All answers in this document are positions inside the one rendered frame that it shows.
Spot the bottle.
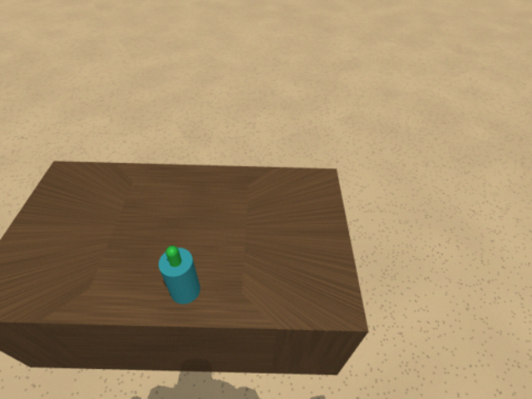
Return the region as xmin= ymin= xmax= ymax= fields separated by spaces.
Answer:
xmin=159 ymin=245 xmax=200 ymax=304

